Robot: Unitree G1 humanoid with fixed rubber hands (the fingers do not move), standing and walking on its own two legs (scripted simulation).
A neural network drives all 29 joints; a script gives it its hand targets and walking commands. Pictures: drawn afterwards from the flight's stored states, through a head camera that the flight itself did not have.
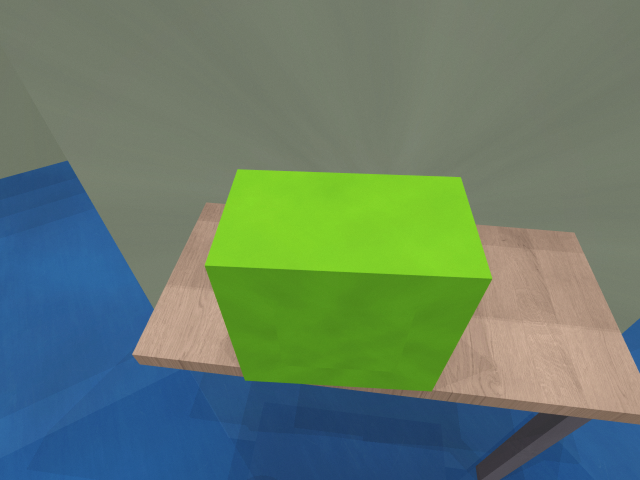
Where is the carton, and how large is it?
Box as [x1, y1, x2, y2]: [205, 169, 491, 390]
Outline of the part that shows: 237,169 205,263 205,267 245,380 431,390 491,279 490,272 460,177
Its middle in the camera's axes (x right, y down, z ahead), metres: +0.03 +0.08 +0.55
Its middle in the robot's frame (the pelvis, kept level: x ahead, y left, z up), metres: +0.38 -0.02 +0.02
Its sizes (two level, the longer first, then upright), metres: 0.294 0.165 0.290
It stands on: a table, 0.65 m high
